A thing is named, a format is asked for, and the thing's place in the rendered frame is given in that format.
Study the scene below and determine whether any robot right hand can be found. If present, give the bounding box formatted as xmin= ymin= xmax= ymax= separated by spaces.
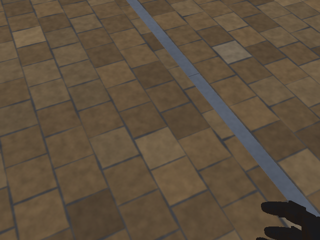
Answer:
xmin=256 ymin=200 xmax=320 ymax=240

